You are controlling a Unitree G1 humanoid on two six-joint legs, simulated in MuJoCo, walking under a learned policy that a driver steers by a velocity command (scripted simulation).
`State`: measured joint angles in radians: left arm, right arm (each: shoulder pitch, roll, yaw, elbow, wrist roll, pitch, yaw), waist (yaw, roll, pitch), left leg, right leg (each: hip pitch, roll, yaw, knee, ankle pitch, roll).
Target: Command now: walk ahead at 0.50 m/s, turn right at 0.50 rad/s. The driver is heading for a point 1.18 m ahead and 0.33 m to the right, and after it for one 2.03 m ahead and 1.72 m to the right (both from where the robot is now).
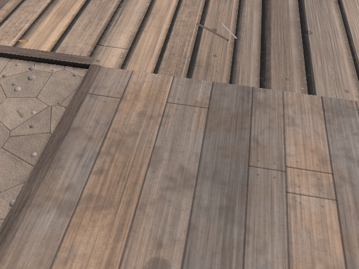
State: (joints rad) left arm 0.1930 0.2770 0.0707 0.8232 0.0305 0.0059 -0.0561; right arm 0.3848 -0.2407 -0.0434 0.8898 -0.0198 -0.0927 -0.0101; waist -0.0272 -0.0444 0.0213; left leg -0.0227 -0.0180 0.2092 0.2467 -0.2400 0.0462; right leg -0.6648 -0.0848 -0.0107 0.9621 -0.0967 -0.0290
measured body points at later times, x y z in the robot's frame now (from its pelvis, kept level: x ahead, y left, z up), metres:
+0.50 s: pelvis +0.25 -0.07 +0.00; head +0.29 -0.09 +0.44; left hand +0.37 +0.20 -0.12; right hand +0.33 -0.36 -0.12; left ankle +0.40 +0.08 -0.67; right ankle +0.22 -0.11 -0.75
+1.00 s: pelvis +0.38 -0.07 +0.00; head +0.41 -0.07 +0.44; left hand +0.63 +0.09 -0.13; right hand +0.32 -0.35 -0.11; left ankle +0.49 -0.02 -0.75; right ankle +0.30 -0.16 -0.70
